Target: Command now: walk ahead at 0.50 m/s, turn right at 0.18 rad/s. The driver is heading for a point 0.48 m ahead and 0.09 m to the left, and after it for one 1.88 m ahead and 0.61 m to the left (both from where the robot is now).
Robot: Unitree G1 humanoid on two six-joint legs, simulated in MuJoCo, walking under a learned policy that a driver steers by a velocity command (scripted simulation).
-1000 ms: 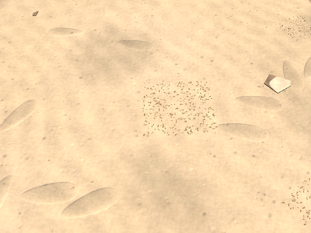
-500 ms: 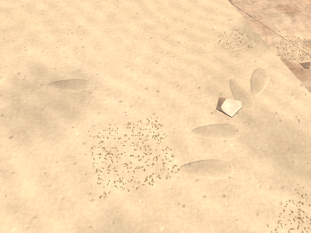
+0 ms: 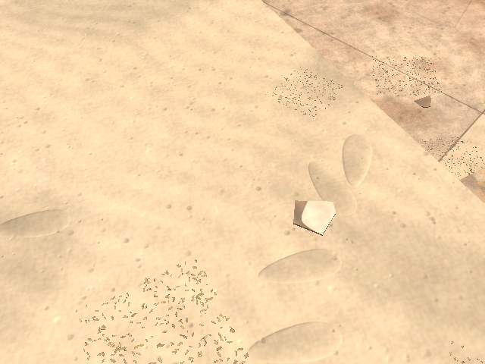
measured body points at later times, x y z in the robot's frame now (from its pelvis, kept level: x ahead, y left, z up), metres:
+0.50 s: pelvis +0.28 +0.05 +0.00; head +0.30 +0.06 +0.45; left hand +0.38 +0.30 -0.13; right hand +0.28 -0.20 -0.14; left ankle +0.27 +0.12 -0.74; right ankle +0.34 -0.10 -0.68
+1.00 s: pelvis +0.38 +0.02 -0.01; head +0.42 +0.01 +0.44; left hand +0.42 +0.30 -0.12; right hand +0.55 -0.22 -0.14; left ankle +0.34 +0.13 -0.68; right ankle +0.48 -0.06 -0.75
